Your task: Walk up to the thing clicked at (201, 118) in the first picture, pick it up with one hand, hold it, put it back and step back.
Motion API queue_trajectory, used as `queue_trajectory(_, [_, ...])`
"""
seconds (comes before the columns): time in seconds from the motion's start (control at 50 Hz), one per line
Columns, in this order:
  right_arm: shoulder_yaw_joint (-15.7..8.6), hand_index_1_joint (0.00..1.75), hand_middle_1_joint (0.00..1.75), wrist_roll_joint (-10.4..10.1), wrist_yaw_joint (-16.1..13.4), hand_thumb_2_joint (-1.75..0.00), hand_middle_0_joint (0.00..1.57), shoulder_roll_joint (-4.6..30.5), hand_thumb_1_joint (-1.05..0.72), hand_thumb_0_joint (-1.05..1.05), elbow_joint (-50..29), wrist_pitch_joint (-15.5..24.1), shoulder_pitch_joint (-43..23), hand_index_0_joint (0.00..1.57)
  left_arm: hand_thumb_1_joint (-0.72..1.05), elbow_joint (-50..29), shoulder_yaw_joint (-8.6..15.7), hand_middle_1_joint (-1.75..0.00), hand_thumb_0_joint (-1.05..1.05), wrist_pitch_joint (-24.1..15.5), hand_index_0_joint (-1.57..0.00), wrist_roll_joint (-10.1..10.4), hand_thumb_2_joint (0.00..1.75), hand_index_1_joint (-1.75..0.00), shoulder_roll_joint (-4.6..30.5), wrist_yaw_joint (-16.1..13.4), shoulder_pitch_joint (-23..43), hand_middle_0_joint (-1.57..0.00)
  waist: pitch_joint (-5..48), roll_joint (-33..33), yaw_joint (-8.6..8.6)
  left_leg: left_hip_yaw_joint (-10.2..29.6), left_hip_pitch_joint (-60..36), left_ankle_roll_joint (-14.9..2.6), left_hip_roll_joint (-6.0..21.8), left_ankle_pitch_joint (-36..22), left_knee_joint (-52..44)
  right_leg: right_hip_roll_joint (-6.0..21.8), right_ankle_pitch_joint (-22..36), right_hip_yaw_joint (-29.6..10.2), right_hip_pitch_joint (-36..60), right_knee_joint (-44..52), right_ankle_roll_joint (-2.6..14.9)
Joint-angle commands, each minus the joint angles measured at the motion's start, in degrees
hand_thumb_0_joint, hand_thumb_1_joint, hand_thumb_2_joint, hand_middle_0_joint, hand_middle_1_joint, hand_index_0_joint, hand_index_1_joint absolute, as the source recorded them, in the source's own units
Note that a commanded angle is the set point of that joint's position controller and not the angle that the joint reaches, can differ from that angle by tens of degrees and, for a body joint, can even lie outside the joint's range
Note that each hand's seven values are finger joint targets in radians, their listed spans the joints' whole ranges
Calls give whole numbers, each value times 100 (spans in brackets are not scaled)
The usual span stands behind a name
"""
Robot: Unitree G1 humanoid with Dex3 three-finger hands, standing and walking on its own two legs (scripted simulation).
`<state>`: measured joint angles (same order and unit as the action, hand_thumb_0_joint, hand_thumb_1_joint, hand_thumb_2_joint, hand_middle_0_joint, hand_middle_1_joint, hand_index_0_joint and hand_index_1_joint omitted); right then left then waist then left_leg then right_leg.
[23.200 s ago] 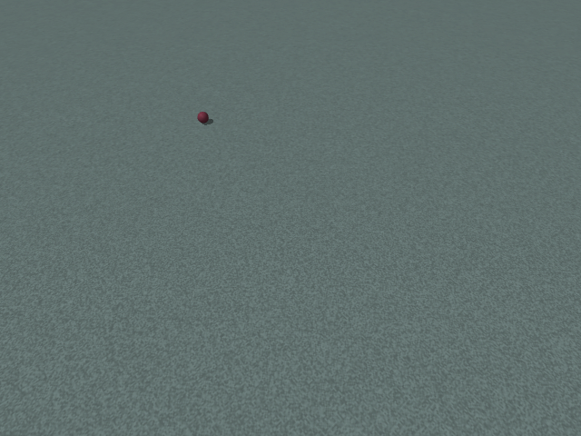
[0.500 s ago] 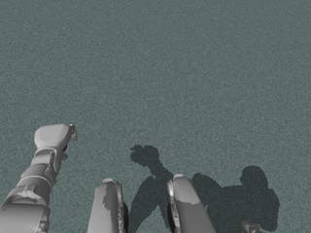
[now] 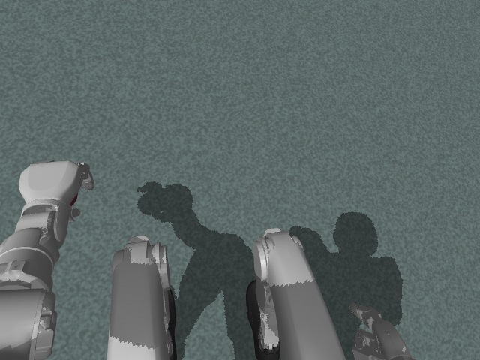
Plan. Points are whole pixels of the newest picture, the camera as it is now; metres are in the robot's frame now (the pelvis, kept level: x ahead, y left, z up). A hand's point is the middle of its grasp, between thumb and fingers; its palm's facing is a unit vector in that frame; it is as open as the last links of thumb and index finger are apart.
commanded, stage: crouch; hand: left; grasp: from above
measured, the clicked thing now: (56, 193) +0.41 +0.30 -0.19
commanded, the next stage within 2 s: lower in 0.64 s
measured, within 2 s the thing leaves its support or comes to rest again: neither
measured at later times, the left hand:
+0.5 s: hand (77, 204) +0.39 +0.29 -0.24, palm faces -0.46 -0.06 -0.89, open 7.4 cm
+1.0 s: hand (84, 208) +0.40 +0.29 -0.29, palm faces -0.49 -0.08 -0.87, open 7.4 cm
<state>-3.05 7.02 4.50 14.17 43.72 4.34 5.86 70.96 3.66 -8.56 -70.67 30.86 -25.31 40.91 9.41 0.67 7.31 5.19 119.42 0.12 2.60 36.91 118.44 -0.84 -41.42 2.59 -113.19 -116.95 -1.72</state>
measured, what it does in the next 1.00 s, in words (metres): lowers itself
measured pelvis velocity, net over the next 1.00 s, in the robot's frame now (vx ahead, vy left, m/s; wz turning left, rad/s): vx -0.01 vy -0.01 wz -0.05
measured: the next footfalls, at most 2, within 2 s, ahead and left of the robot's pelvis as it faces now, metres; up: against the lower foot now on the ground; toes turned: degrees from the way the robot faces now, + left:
none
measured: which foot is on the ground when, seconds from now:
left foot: down 0.00-1.00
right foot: down 0.00-1.00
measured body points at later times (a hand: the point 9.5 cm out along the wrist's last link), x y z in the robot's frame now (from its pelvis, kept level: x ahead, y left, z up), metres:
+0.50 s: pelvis -0.01 +0.00 -0.07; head +0.22 +0.05 +0.32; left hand +0.41 +0.29 -0.19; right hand +0.06 -0.28 -0.19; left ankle +0.08 +0.13 -0.40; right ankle +0.07 -0.13 -0.40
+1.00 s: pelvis -0.01 -0.01 -0.10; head +0.22 +0.05 +0.28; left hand +0.42 +0.29 -0.24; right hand +0.07 -0.28 -0.22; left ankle +0.08 +0.13 -0.40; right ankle +0.07 -0.13 -0.40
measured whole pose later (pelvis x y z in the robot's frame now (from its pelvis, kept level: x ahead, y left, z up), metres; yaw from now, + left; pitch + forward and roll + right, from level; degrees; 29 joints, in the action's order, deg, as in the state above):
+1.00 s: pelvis -0.01 -0.01 -0.10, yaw -3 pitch +33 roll -7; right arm 0.9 9.5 7.1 15.0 46.3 4.5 4.6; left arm 82.7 7.1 -14.0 -72.6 38.5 -26.6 47.4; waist 3.1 -1.9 9.3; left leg 8.4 133.5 0.9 2.9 36.8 136.5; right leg -2.7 -41.2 4.0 -126.9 -134.5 -1.9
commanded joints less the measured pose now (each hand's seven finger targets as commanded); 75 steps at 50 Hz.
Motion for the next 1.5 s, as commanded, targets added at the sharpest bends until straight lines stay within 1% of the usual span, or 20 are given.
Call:
queue_trajectory(0.0, [-357,30,30,-20,-37,-90,20,1118,-91,0,-173,32,1121,20,52,-839,307,-63,0,2,-94,83,69,-61,1535,-218,1686,-93,3836,1145,-38,-288,-3343,-129,-131,-1240,-929,-187,1650,320,1265,1174,354])
queue_trajectory(0.1, [-329,30,30,-2,1,-90,20,1124,-91,0,-140,10,1111,20,54,-733,472,-63,0,-75,-95,76,65,-61,1787,-197,1705,-93,3708,1064,-99,-333,-3012,-146,-107,-1092,-663,-224,1570,308,1150,985,348])
queue_trajectory(0.18, [-326,30,30,28,37,-90,20,1198,-91,0,-126,2,1092,20,51,-673,446,-60,0,-160,-93,15,61,-58,1797,-177,1844,-90,3661,1226,-9,-250,-2955,-109,-85,-931,-559,-230,1392,392,793,730,377])
queue_trajectory(0.2, [-327,30,30,7,41,-90,20,1175,-91,0,-134,1,1087,20,50,-753,493,-59,0,-181,-92,32,60,-57,1916,-192,1894,-90,3707,1246,-96,-285,-2873,-117,-85,-890,-514,-244,1366,385,839,699,387])
queue_trajectory(0.26, [-281,30,30,33,63,-90,20,1129,-91,0,-88,-7,1096,20,48,-513,466,-59,0,-198,-92,58,61,-57,1818,-202,1737,-90,3516,992,-57,-330,-2561,-149,-101,-795,-378,-260,1305,371,858,699,361])
queue_trajectory(0.3, [-310,30,30,51,60,-90,20,1195,-91,0,-69,3,1093,20,48,-743,542,-60,0,-252,-90,50,60,-58,2028,-215,2092,-88,3750,1229,-26,-329,-2606,-137,-97,-748,-285,-255,1243,386,747,553,380])
queue_trajectory(0.36, [-281,30,30,61,68,-90,20,1165,-91,0,-48,5,1057,20,49,-435,449,-60,0,-243,-91,36,60,-57,1914,-218,1965,-89,3388,1084,8,-315,-2378,-145,-90,-519,-240,-250,1034,416,572,541,374])
queue_trajectory(0.4, [-277,30,30,75,74,-90,20,1227,-91,0,-17,14,1117,20,48,-445,498,-59,0,-282,-91,33,60,-57,2011,-194,2134,-88,3492,1111,50,-324,-2301,-156,-101,-538,-134,-247,1073,416,553,459,370])
queue_trajectory(0.42, [-258,30,30,74,76,-90,20,1195,-91,0,-7,16,1106,20,47,-445,567,-59,0,-279,-90,47,58,-56,2073,-208,1980,-87,3510,1182,-64,-306,-2411,-131,-94,-582,-158,-234,1088,421,540,396,385])
queue_trajectory(0.48, [-248,30,30,79,90,-90,20,1245,-91,0,30,14,1101,20,47,-351,460,-60,0,-288,-90,24,61,-58,2014,-194,2074,-88,3504,1120,22,-297,-2335,-137,-88,-573,-63,-263,1097,462,429,330,385])
queue_trajectory(0.68, [-162,30,30,108,124,-90,20,1255,-91,0,87,-4,1051,20,46,-221,572,-58,0,-370,-90,-36,60,-56,2217,-266,2093,-88,3458,1216,-60,-359,-2000,-140,-102,-593,186,-294,1121,482,424,100,385])
queue_trajectory(0.84, [-40,30,30,160,159,-90,20,1320,-91,0,148,20,1028,20,49,364,386,-60,0,-443,-93,-72,64,-59,2026,-294,2186,-91,3055,1083,180,-270,-1767,-137,-101,-677,438,-307,1240,600,149,-173,365])
queue_trajectory(0.94, [41,30,30,223,178,-90,20,1354,-91,0,179,39,904,20,52,467,559,-61,0,-582,-95,-117,63,-60,2304,-421,2158,-93,3084,1189,74,-289,-1651,-124,-91,-707,613,-339,1265,617,148,-327,352])
queue_trajectory(1.08, [55,30,30,348,234,-90,20,1433,-91,0,187,87,800,20,52,457,697,-65,0,-614,-92,-214,62,-62,2459,-664,2239,-90,3016,1374,216,-237,-1671,-93,-60,-588,811,-358,1168,706,-114,-541,359])
queue_trajectory(1.12, [36,30,30,357,236,-90,20,1467,-91,0,178,101,807,20,50,260,888,-64,0,-629,-91,-153,61,-61,2614,-729,2136,-89,3210,1508,107,-219,-1775,-77,-54,-680,807,-344,1229,725,-32,-596,355])
queue_trajectory(1.22, [109,30,30,419,286,-89,20,1409,-90,0,225,107,752,20,47,482,831,-58,0,-571,-90,-152,64,-57,2588,-791,2045,-88,3096,1398,175,-222,-1430,-107,-37,-697,1022,-396,1308,674,61,-652,332])
queue_trajectory(1.28, [208,30,30,490,322,-89,20,1401,-89,0,255,122,788,20,46,769,803,-60,0,-590,-88,-146,65,-58,2546,-805,2151,-86,2985,1153,318,-195,-1211,-150,-37,-781,1210,-415,1455,687,194,-686,277])
queue_trajectory(1.36, [257,30,30,566,376,-89,20,1505,-89,0,261,165,751,20,52,919,938,-62,0,-668,-91,-163,63,-59,2741,-849,2015,-89,2914,1141,274,-157,-1148,-135,-34,-779,1281,-440,1414,759,203,-773,287])
queue_trajectory(1.4, [304,30,30,594,393,-89,20,1461,-89,0,239,183,655,20,51,960,858,-61,0,-707,-91,-198,63,-59,2704,-847,2013,-89,2880,1302,275,-142,-1198,-120,-18,-720,1296,-475,1374,761,177,-796,304])
queue_trajectory(1.48, [340,30,30,674,430,-89,20,1544,-89,0,189,195,606,20,54,983,1047,-64,0,-755,-92,-234,65,-60,2846,-973,1834,-89,2951,1233,288,-105,-1188,-124,-27,-878,1390,-482,1563,850,257,-900,277])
